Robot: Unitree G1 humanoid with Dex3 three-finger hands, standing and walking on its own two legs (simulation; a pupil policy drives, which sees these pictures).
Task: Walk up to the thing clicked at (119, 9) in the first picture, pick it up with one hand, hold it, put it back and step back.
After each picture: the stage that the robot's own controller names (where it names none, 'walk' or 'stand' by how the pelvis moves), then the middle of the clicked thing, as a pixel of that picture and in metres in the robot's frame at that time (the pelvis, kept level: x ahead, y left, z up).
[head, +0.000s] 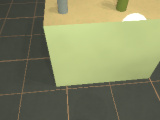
stand; out of the picture +1.00 -0.22 +0.04
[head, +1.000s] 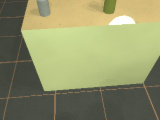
rise first; out of the picture +0.91 -0.09 +0.06
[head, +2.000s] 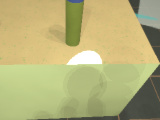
walk; (73, 20) +0.60 +0.09 +0.08
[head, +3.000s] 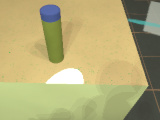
stand; (53, 37) +0.52 +0.15 +0.06
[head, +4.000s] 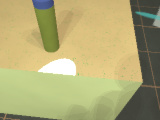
stand; (47, 25) +0.54 +0.19 +0.06
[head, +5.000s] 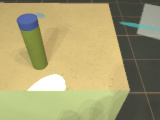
stand; (34, 45) +0.50 +0.23 +0.04
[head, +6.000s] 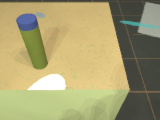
stand; (34, 44) +0.50 +0.23 +0.04
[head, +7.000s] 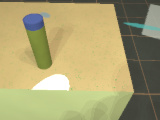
stand; (39, 44) +0.50 +0.21 +0.04
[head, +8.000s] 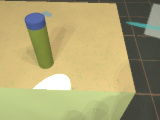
stand; (41, 44) +0.50 +0.21 +0.04
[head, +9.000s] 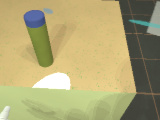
rise first; (41, 42) +0.50 +0.21 +0.04
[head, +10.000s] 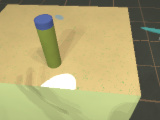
go down; (49, 44) +0.52 +0.21 +0.04
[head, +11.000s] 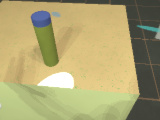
go down; (46, 41) +0.52 +0.20 +0.05
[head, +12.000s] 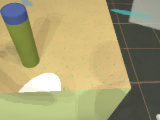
go down; (23, 40) +0.48 +0.20 +0.07
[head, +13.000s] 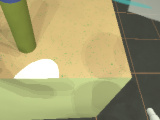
close in; (19, 22) +0.51 +0.20 +0.09
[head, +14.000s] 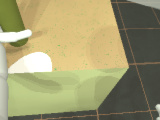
close; (7, 13) +0.52 +0.21 +0.11
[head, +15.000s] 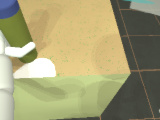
lift; (17, 33) +0.45 +0.20 +0.11
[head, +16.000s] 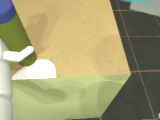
lift; (15, 38) +0.44 +0.20 +0.11
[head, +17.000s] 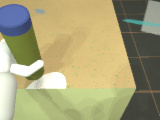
lift; (25, 50) +0.35 +0.18 +0.18
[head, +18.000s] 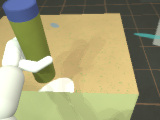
hold; (35, 46) +0.33 +0.16 +0.23
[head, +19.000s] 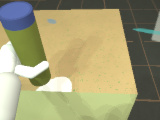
hold; (30, 51) +0.32 +0.17 +0.21
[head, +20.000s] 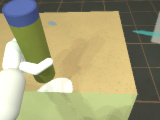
crouch; (35, 48) +0.33 +0.15 +0.22
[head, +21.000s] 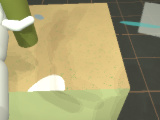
crouch; (16, 8) +0.46 +0.19 +0.25
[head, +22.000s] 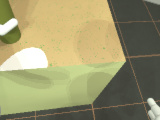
lower; out of the picture +0.52 +0.21 +0.12
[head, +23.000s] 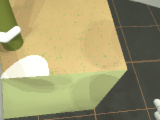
lower; (1, 16) +0.50 +0.22 +0.11
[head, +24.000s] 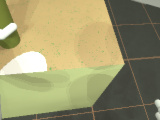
lower; out of the picture +0.51 +0.22 +0.12
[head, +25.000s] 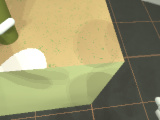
lower; out of the picture +0.52 +0.22 +0.12
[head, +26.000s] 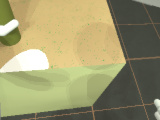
loosen; out of the picture +0.52 +0.22 +0.12
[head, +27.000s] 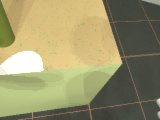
withdraw; out of the picture +0.51 +0.22 +0.12
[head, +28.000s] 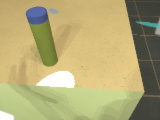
sink last; (44, 40) +0.50 +0.21 +0.08
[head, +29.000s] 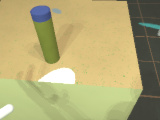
stand; (47, 37) +0.52 +0.21 +0.08
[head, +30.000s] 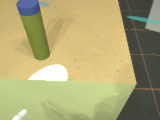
stand; (36, 33) +0.51 +0.21 +0.09
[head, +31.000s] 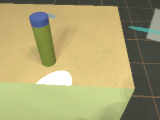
stand; (44, 42) +0.53 +0.20 +0.05
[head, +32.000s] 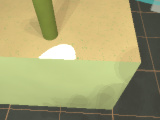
walk; (45, 13) +0.59 +0.18 +0.07
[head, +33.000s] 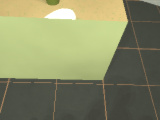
walk; out of the picture +0.82 +0.21 +0.06
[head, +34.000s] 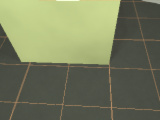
stand; out of the picture +1.14 +0.24 +0.06
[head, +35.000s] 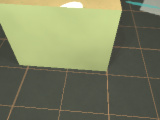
stand; out of the picture +1.13 +0.19 +0.04
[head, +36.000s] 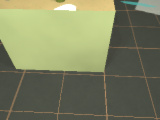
stand; out of the picture +1.12 +0.21 +0.04
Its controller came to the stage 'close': yes
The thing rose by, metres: 0.20
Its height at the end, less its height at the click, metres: +0.00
